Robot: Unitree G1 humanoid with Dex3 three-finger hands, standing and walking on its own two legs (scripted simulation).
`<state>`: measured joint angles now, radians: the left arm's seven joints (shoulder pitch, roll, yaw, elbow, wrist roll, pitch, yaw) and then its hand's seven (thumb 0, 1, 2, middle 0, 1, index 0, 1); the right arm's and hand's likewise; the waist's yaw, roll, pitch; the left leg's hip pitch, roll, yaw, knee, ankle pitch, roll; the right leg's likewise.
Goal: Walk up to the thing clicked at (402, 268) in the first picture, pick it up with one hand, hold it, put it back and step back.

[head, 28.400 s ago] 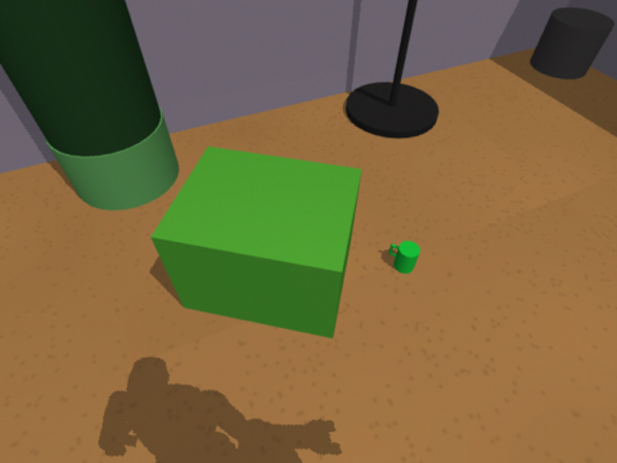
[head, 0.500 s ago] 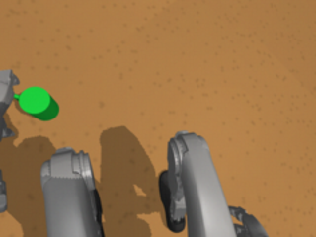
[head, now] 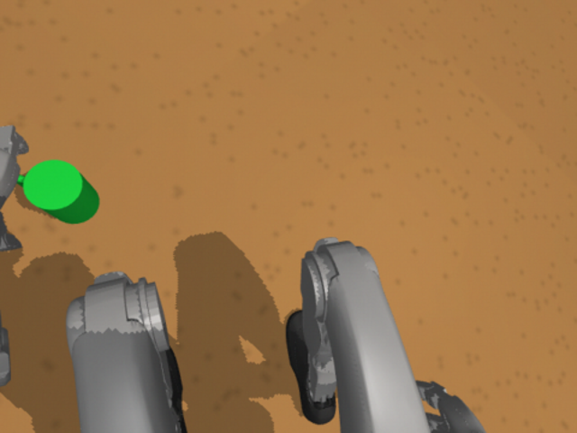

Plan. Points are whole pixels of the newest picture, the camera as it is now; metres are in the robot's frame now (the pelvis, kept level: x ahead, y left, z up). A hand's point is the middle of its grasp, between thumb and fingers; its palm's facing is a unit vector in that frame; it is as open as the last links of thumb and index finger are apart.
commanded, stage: rise first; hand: left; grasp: from above
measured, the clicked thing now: (54, 191) +0.48 +0.30 -0.28
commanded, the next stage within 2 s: approach in 0.88 s
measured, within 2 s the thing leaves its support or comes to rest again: neither
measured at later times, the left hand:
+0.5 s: hand out of the picture +0.43 +0.32 -0.14, palm faces -0.43 -0.07 -0.90, open 13.8 cm
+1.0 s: hand out of the picture +0.43 +0.32 -0.15, palm faces -0.42 -0.07 -0.90, open 13.4 cm
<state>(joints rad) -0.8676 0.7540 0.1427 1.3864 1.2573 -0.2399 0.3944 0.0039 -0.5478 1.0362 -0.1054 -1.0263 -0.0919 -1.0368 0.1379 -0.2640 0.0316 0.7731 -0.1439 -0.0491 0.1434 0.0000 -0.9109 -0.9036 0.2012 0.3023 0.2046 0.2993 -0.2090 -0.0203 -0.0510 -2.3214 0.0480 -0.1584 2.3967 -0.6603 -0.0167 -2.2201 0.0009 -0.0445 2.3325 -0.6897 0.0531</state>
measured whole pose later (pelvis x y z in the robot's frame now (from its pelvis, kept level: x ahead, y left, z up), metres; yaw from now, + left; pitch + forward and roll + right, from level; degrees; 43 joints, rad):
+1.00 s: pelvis -0.01 +0.00 +0.00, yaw +1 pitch +32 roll -7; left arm -0.88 0.74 0.12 1.39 1.26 -0.24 0.39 0.00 -0.42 0.93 -0.24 -0.89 -0.22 -0.91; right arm 0.15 -0.27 0.03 0.78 -0.14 -0.06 0.14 0.00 -0.91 -0.90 0.20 0.30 0.20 0.30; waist -0.21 -0.01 -0.06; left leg -2.31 0.04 -0.15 2.38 -0.64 -0.02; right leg -2.21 0.00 -0.04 2.32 -0.67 0.05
